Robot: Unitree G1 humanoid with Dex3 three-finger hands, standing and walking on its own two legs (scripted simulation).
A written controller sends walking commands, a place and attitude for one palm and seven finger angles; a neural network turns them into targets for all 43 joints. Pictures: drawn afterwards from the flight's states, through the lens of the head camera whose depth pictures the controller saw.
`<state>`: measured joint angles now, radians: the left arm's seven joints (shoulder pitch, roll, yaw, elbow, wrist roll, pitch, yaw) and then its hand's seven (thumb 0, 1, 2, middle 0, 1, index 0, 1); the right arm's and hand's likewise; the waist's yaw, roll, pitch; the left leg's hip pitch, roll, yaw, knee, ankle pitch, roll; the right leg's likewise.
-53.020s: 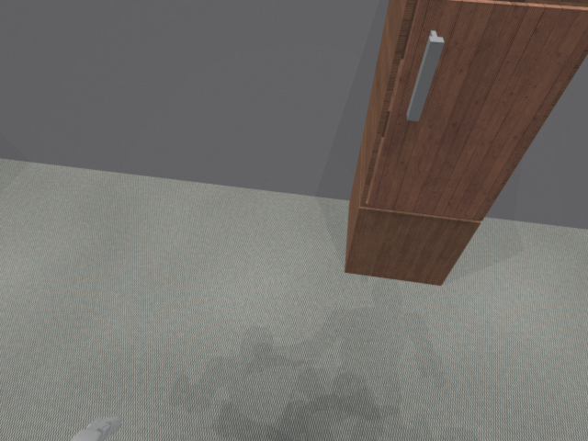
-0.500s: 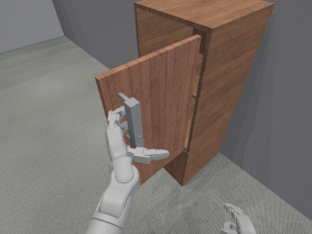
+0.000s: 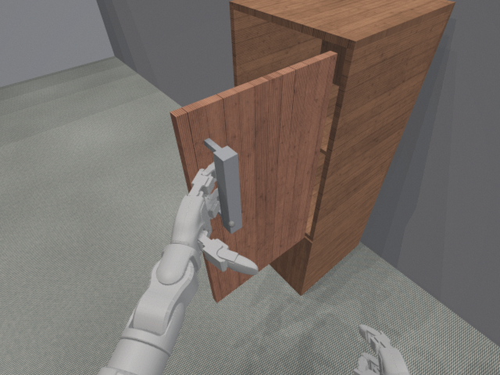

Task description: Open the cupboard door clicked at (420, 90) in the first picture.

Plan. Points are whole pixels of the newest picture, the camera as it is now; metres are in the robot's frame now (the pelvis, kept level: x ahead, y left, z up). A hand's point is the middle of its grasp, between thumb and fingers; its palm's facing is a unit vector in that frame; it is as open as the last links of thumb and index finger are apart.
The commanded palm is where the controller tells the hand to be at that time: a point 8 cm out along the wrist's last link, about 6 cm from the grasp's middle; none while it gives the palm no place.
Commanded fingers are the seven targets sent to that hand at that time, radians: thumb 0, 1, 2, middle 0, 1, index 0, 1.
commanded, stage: slide the hand sideways off the handle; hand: left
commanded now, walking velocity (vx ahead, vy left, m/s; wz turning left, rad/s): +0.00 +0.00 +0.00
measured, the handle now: (222, 187) +0.39 +0.09 +0.11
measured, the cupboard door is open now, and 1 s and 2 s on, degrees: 89 90 90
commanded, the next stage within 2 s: draw the hand back to the body in 0.88 s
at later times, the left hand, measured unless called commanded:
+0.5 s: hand (207, 250) +0.26 +0.09 +0.11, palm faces -0.02 -1.00 -0.03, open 16.4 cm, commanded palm +0.23 +0.15 +0.11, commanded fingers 0.00 -0.50 0.30 -0.15 -0.30 -0.15 -0.30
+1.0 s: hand (177, 273) +0.23 +0.13 +0.10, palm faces -0.01 -1.00 -0.04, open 16.3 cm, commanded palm +0.20 +0.19 +0.11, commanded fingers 0.00 -0.50 0.30 -0.15 -0.30 -0.15 -0.30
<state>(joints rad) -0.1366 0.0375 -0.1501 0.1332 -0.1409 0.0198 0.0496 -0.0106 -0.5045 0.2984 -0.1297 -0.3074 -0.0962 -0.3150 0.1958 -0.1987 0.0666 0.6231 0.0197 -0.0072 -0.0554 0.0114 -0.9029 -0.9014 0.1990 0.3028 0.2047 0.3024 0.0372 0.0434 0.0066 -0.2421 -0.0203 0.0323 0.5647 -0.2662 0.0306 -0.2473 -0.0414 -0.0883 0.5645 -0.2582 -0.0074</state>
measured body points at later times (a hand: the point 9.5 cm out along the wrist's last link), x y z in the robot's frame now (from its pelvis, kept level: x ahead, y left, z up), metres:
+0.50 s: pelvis +0.03 -0.02 +0.00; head +0.02 -0.03 +0.45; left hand +0.26 +0.15 +0.11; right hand +0.23 -0.23 -0.07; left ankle +0.03 +0.10 -0.73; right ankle +0.03 -0.12 -0.73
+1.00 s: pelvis +0.04 -0.03 -0.01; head +0.04 -0.05 +0.44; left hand +0.22 +0.18 +0.10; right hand +0.23 -0.25 -0.08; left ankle +0.03 +0.10 -0.73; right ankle +0.03 -0.12 -0.73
